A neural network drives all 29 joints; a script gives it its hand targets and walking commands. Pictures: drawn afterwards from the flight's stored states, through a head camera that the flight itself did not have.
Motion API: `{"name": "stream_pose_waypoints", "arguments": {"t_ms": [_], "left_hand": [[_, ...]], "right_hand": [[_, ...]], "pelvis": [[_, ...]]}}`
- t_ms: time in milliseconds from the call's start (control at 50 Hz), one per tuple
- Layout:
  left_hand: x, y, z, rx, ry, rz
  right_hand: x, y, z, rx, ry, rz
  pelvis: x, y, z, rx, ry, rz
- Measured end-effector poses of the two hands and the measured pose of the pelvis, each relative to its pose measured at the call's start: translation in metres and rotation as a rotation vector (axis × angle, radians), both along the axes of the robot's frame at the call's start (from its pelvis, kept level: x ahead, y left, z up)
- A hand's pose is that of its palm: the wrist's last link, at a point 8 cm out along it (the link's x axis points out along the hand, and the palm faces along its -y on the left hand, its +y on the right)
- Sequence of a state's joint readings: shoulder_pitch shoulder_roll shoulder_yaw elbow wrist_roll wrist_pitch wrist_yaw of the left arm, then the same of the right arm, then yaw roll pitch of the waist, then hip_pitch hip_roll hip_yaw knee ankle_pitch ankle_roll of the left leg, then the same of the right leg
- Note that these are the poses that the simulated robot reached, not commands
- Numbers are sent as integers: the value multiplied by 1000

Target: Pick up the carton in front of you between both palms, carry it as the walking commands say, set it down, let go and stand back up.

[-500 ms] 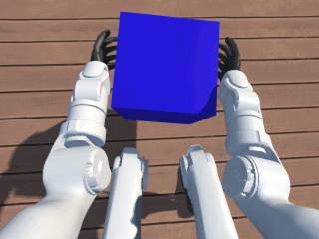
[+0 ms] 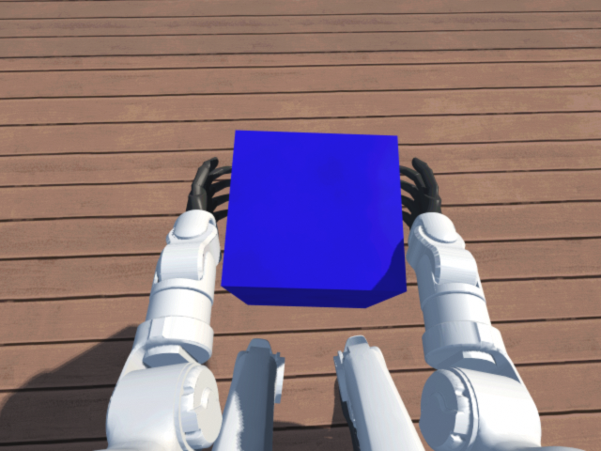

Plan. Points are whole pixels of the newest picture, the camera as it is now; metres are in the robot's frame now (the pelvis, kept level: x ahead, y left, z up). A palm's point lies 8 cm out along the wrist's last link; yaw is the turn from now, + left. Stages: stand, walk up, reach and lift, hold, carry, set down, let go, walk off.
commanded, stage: reach and lift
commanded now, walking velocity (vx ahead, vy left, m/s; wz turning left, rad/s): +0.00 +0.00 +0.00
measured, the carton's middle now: (310, 233) +0.43 +0.00 -0.12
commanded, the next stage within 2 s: hold in 1.84 s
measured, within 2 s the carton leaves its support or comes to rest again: neither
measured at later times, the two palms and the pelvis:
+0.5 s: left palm (158, 198) +0.39 +0.15 +0.11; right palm (487, 190) +0.38 -0.15 +0.12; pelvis +0.05 +0.00 +0.14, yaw +0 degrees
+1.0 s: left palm (90, 178) +0.35 +0.15 +0.22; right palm (583, 156) +0.36 -0.15 +0.22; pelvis +0.06 -0.01 +0.20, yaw +0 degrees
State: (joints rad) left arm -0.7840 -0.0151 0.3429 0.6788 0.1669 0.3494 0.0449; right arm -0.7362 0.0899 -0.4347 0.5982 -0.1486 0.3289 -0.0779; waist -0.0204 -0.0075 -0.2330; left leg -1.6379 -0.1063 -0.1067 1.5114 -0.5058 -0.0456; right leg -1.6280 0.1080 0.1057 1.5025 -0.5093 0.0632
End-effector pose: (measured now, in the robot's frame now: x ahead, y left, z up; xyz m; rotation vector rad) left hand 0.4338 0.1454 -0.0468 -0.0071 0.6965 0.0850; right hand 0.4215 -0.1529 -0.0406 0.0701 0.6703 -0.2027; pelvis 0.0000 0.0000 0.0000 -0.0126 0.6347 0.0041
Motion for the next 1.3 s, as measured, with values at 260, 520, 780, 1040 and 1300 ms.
{"name": "stream_pose_waypoints", "arguments": {"t_ms": [260, 520, 780, 1040, 1300], "left_hand": [[-26, 0, 85, -1, 6, 20], [-50, 1, 163, 1, 0, 41], [-72, 0, 240, 14, -24, 54], [-86, 1, 263, 35, 9, 41], [-80, 2, 270, 33, -9, 39]], "right_hand": [[-21, 0, 85, -1, 6, 17], [-39, 0, 163, -9, 1, 42], [-55, -1, 239, -27, -22, 76], [-67, -1, 261, -44, 11, 96], [-63, 0, 268, -44, -6, 91]], "pelvis": [[28, -2, 79, 7, -145, 3], [56, -3, 146, 12, -327, 3], [73, -5, 189, 16, -558, 4], [59, -6, 195, 16, -690, 5], [55, -4, 196, 16, -697, 4]]}}
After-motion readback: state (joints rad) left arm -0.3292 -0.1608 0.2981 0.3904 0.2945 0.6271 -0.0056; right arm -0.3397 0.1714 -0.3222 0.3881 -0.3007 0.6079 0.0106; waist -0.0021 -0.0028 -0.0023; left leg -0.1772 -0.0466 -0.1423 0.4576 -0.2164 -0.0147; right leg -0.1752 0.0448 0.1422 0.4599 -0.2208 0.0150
